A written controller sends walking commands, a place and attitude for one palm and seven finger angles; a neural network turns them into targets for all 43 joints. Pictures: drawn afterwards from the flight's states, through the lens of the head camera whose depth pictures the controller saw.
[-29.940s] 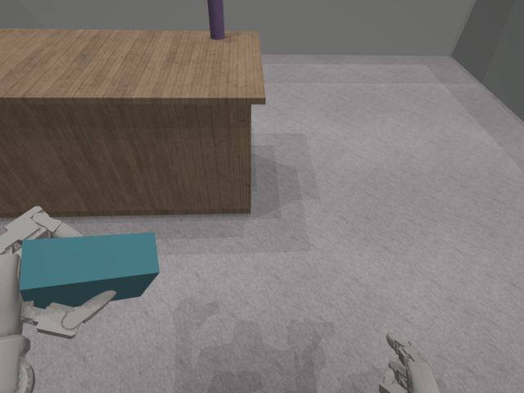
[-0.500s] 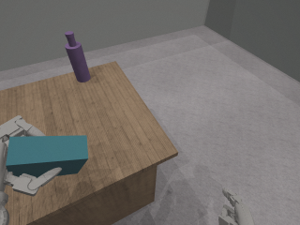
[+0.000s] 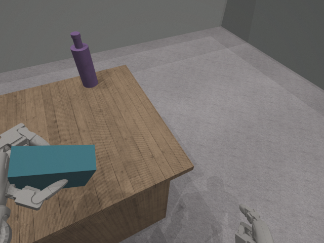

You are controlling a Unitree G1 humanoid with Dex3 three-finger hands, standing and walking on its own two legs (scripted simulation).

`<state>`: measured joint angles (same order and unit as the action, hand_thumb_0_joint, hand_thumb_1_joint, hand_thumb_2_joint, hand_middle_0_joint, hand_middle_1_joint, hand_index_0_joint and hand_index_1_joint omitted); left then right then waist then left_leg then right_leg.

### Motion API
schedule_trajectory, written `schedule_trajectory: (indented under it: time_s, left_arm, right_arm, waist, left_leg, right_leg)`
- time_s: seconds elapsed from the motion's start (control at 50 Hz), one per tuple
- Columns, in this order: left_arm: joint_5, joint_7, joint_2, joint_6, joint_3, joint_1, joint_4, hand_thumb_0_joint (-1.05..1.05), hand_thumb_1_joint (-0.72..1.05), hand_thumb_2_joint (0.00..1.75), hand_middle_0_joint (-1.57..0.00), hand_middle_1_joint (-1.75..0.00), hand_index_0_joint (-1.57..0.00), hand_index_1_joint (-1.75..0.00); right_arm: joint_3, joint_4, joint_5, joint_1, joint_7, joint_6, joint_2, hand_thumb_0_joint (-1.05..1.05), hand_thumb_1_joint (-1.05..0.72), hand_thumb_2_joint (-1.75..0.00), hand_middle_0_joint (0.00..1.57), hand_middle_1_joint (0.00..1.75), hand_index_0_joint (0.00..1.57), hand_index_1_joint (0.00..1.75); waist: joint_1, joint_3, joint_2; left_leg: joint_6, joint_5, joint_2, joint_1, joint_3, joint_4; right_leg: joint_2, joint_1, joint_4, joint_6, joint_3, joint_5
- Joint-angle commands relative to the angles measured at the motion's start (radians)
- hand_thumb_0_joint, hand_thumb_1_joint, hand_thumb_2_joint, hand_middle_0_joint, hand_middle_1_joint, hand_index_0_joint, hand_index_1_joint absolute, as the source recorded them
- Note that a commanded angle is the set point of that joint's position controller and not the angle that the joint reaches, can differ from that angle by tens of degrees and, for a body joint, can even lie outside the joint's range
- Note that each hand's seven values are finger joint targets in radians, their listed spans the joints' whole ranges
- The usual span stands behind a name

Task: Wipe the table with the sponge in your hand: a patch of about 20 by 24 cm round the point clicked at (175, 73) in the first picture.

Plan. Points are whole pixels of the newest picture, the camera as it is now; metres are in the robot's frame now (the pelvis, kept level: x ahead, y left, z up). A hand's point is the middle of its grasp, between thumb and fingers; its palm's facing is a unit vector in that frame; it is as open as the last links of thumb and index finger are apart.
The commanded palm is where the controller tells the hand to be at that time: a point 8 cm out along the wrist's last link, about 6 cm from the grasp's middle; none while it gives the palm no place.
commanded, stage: come to a stop and stand still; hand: left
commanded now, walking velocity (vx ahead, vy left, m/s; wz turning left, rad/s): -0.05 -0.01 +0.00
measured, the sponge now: (66, 168) +0.23 +0.20 +0.13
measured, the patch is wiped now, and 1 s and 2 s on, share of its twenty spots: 0.00 0.00 0.00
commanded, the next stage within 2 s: look again from close up in 1.12 s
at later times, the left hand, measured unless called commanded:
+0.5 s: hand out of the picture +0.18 +0.32 +0.17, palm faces +0.45 -0.84 -0.32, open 9.3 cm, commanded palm +0.13 +0.33 +0.18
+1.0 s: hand out of the picture +0.20 +0.34 +0.17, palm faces +0.34 -0.86 -0.38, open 9.4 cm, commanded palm +0.14 +0.38 +0.18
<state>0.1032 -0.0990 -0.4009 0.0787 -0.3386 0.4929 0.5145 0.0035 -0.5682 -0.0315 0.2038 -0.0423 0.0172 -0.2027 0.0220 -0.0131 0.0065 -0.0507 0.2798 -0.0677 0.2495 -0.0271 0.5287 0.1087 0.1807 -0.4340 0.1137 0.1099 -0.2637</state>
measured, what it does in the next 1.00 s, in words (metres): shifts its weight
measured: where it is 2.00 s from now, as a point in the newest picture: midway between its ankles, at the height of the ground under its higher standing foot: outside the picture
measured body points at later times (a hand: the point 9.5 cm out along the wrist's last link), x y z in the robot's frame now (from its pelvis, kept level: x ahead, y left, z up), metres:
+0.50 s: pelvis -0.04 +0.05 +0.00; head -0.03 +0.08 +0.45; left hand +0.15 +0.36 +0.18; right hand +0.12 -0.17 -0.07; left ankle -0.02 +0.15 -0.74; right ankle -0.02 -0.04 -0.74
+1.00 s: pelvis -0.03 +0.10 +0.01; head +0.00 +0.13 +0.45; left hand +0.18 +0.38 +0.19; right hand +0.14 -0.12 -0.06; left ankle -0.02 +0.15 -0.74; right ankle -0.02 -0.04 -0.73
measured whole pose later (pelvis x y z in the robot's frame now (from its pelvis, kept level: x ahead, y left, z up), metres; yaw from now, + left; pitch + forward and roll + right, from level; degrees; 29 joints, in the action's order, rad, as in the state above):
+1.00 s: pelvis -0.03 +0.10 +0.01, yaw -2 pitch -1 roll -1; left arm 0.02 -0.09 -0.38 0.24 -0.36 0.40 0.49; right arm 0.02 -0.60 0.00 0.21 -0.02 0.16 -0.18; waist -0.03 -0.07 -0.04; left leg 0.09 0.21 0.09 0.21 0.01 0.44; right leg -0.02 0.19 -0.40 -0.02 0.03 -0.19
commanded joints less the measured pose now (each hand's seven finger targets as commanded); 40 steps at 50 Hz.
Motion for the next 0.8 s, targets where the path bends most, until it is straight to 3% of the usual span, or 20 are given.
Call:
schedule_trajectory:
  time_s: [0.0,0.02,0.04,0.06,0.08,0.1,0.14,0.18,0.22,0.24,0.26,0.32,0.36,0.38,0.42,0.46,0.52,0.6,0.7,0.78]
  left_arm:
    - [-0.06,0.043,-0.368,0.128,-0.324,-0.574,-0.128,0.0,0.1,1.3,-1.2,-1.6,-1.2,-1.6]
    - [-0.033,0.032,-0.335,0.148,-0.305,-0.336,-0.081,0.0,0.1,1.3,-1.2,-1.6,-1.2,-1.6]
    - [-0.024,0.035,-0.175,0.137,-0.17,-0.234,-0.14,0.0,0.1,1.3,-1.2,-1.6,-1.2,-1.6]
    - [-0.02,0.042,-0.185,0.154,-0.162,-0.231,-0.025,0.0,0.1,1.3,-1.2,-1.6,-1.2,-1.6]
    - [-0.019,0.042,-0.152,0.166,-0.13,-0.191,0.054,0.0,0.1,1.3,-1.2,-1.6,-1.2,-1.6]
    - [-0.021,0.043,-0.118,0.174,-0.098,-0.146,0.12,0.0,0.1,1.3,-1.2,-1.6,-1.2,-1.6]
    - [-0.02,0.031,-0.067,0.165,-0.057,-0.037,0.142,0.0,0.1,1.3,-1.2,-1.6,-1.2,-1.6]
    - [-0.034,0.01,-0.171,0.166,-0.153,-0.016,0.183,0.0,0.1,1.3,-1.2,-1.6,-1.2,-1.6]
    - [-0.015,-0.011,-0.222,0.176,-0.226,-0.037,0.174,0.0,0.1,1.3,-1.2,-1.6,-1.2,-1.6]
    - [-0.013,-0.031,-0.272,0.185,-0.279,-0.043,0.169,0.0,0.1,1.3,-1.2,-1.6,-1.2,-1.6]
    - [-0.007,-0.033,-0.238,0.192,-0.266,-0.056,0.156,0.0,0.1,1.3,-1.2,-1.6,-1.2,-1.6]
    - [-0.012,-0.044,-0.201,0.202,-0.216,-0.145,0.186,0.0,0.1,1.3,-1.2,-1.6,-1.2,-1.6]
    - [-0.02,-0.05,-0.178,0.21,-0.182,-0.206,0.178,0.0,0.1,1.3,-1.2,-1.6,-1.2,-1.6]
    - [-0.025,-0.047,-0.157,0.212,-0.149,-0.233,0.173,0.0,0.1,1.3,-1.2,-1.6,-1.2,-1.6]
    - [-0.044,-0.035,-0.121,0.207,-0.092,-0.265,0.145,0.0,0.1,1.3,-1.2,-1.6,-1.2,-1.6]
    - [-0.061,-0.028,-0.078,0.198,-0.036,-0.284,0.148,0.0,0.1,1.3,-1.2,-1.6,-1.2,-1.6]
    - [-0.084,-0.026,-0.082,0.192,-0.037,-0.282,0.1,0.0,0.1,1.3,-1.2,-1.6,-1.2,-1.6]
    - [-0.086,-0.021,-0.109,0.197,-0.084,-0.232,0.099,0.0,0.1,1.3,-1.2,-1.6,-1.2,-1.6]
    - [-0.081,-0.013,-0.134,0.217,-0.12,-0.231,0.144,0.0,0.1,1.3,-1.2,-1.6,-1.2,-1.6]
    - [-0.081,-0.008,-0.134,0.238,-0.108,-0.243,0.205,0.0,0.1,1.3,-1.2,-1.6,-1.2,-1.6]
  right_arm:
    - [-0.084,0.1,0.03,0.019,-0.015,0.149,-0.097,0.0,-0.9,-0.9,0.2,0.3,0.2,0.3]
    - [-0.094,0.153,0.012,0.011,-0.009,0.149,-0.132,0.0,-0.9,-0.9,0.2,0.3,0.2,0.3]
    - [-0.097,0.135,0.002,-0.009,0.001,0.151,-0.138,0.0,-0.9,-0.9,0.2,0.3,0.2,0.3]
    - [-0.097,0.151,0.012,0.008,0.009,0.145,-0.163,0.0,-0.9,-0.9,0.2,0.3,0.2,0.3]
    - [-0.094,0.157,0.013,-0.012,0.025,0.141,-0.158,0.0,-0.9,-0.9,0.2,0.3,0.2,0.3]
    - [-0.088,0.172,0.013,-0.038,0.042,0.138,-0.144,0.0,-0.9,-0.9,0.2,0.3,0.2,0.3]
    - [-0.068,0.185,-0.006,-0.079,0.06,0.148,-0.114,0.0,-0.9,-0.9,0.2,0.3,0.2,0.3]
    - [-0.075,0.196,-0.003,-0.06,0.051,0.155,-0.125,0.0,-0.9,-0.9,0.2,0.3,0.2,0.3]
    - [-0.065,0.185,0.002,-0.068,0.028,0.153,-0.113,0.0,-0.9,-0.9,0.2,0.3,0.2,0.3]
    - [-0.064,0.168,-0.003,-0.076,0.018,0.149,-0.113,0.0,-0.9,-0.9,0.2,0.3,0.2,0.3]
    - [-0.058,0.168,0.003,-0.075,0.007,0.15,-0.108,0.0,-0.9,-0.9,0.2,0.3,0.2,0.3]
    - [-0.035,0.142,0.014,-0.083,-0.013,0.166,-0.092,0.0,-0.9,-0.9,0.2,0.3,0.2,0.3]
    - [-0.029,0.109,0.027,-0.09,-0.025,0.182,-0.096,0.0,-0.9,-0.9,0.2,0.3,0.2,0.3]
    - [-0.033,0.109,0.029,-0.085,-0.026,0.192,-0.11,0.0,-0.9,-0.9,0.2,0.3,0.2,0.3]
    - [-0.046,0.11,0.017,-0.074,-0.018,0.199,-0.133,0.0,-0.9,-0.9,0.2,0.3,0.2,0.3]
    - [-0.03,0.109,0.022,-0.089,-0.011,0.201,-0.119,0.0,-0.9,-0.9,0.2,0.3,0.2,0.3]
    - [-0.033,0.119,0.021,-0.083,0.001,0.203,-0.125,0.0,-0.9,-0.9,0.2,0.3,0.2,0.3]
    - [-0.035,0.134,0.026,-0.078,0.007,0.191,-0.124,0.0,-0.9,-0.9,0.2,0.3,0.2,0.3]
    - [-0.029,0.149,0.029,-0.074,0.008,0.192,-0.117,0.0,-0.9,-0.9,0.2,0.3,0.2,0.3]
    - [-0.031,0.144,0.032,-0.065,0.009,0.211,-0.12,0.0,-0.9,-0.9,0.2,0.3,0.2,0.3]
  waist:
    - [-0.039,0.122,-0.148]
    - [-0.072,0.076,-0.081]
    - [-0.049,0.146,0.112]
    - [-0.046,0.211,0.227]
    - [-0.05,0.244,0.286]
    - [-0.059,0.24,0.28]
    - [-0.067,0.208,0.141]
    - [-0.063,0.183,-0.11]
    - [-0.055,0.152,-0.299]
    - [-0.056,0.155,-0.282]
    - [-0.055,0.146,-0.225]
    - [-0.039,0.115,-0.045]
    - [-0.037,0.104,0.068]
    - [-0.045,0.096,0.105]
    - [-0.058,0.089,0.089]
    - [-0.045,0.059,0.173]
    - [-0.051,0.03,0.074]
    - [-0.048,0.038,0.024]
    - [-0.042,0.041,0.086]
    - [-0.04,0.093,0.139]
  left_leg:
    - [0.072,-0.169,0.077,0.029,0.153,-0.008]
    - [0.051,-0.181,0.048,0.039,0.136,0.005]
    - [0.073,-0.274,0.029,-0.062,0.128,-0.047]
    - [0.116,-0.379,-0.036,-0.117,0.06,-0.048]
    - [0.152,-0.452,-0.092,-0.127,0.003,-0.025]
    - [0.17,-0.453,-0.125,-0.084,-0.034,-0.018]
    - [0.141,-0.332,-0.094,0.024,0.003,-0.023]
    - [0.093,-0.189,-0.011,0.079,0.032,0.058]
    - [0.069,0.006,0.071,0.126,0.053,0.177]
    - [0.066,0.068,0.075,0.148,0.034,0.232]
    - [0.065,0.087,0.076,0.153,0.012,0.273]
    - [0.069,0.026,0.062,0.046,-0.003,0.077]
    - [0.078,-0.087,0.054,-0.118,-0.006,-0.101]
    - [0.092,-0.118,0.014,-0.125,-0.051,-0.147]
    - [0.118,-0.067,-0.026,-0.045,-0.08,-0.159]
    - [0.13,0.065,-0.055,0.059,-0.143,-0.249]
    - [0.124,0.171,-0.055,0.172,-0.15,-0.289]
    - [0.113,0.202,-0.038,0.177,-0.147,-0.292]
    - [0.099,0.172,-0.037,0.179,-0.155,-0.305]
    - [0.065,-0.025,-0.032,0.08,-0.148,-0.269]
  right_leg:
    - [-0.183,-0.071,0.025,-0.202,-0.17,0.774]
    - [-0.213,-0.096,0.035,-0.234,-0.215,0.87]
    - [-0.217,-0.109,-0.072,-0.189,-0.194,0.836]
    - [-0.203,-0.064,-0.168,-0.194,-0.179,0.669]
    - [-0.183,-0.023,-0.235,-0.201,-0.154,0.503]
    - [-0.17,-0.02,-0.24,-0.203,-0.147,0.345]
    - [-0.16,-0.106,-0.123,-0.18,-0.131,0.242]
    - [-0.194,-0.113,-0.001,-0.153,-0.182,0.3]
    - [-0.295,-0.095,0.097,-0.118,-0.286,0.427]
    - [-0.342,-0.079,0.117,-0.09,-0.338,0.419]
    - [-0.359,-0.052,0.134,-0.07,-0.347,0.365]
    - [-0.34,0.025,0.126,-0.009,-0.326,0.194]
    - [-0.247,0.105,0.097,-0.052,-0.239,0.013]
    - [-0.207,0.098,0.076,-0.075,-0.213,-0.024]
    - [-0.176,0.034,0.085,-0.13,-0.221,-0.053]
    - [-0.162,-0.033,0.02,-0.107,-0.171,-0.037]
    - [-0.152,-0.108,0.01,-0.104,-0.158,-0.026]
    - [-0.149,-0.117,0.047,-0.101,-0.154,-0.032]
    - [-0.136,-0.143,0.045,-0.101,-0.139,0.028]
    - [-0.134,-0.141,0.033,-0.094,-0.125,0.13]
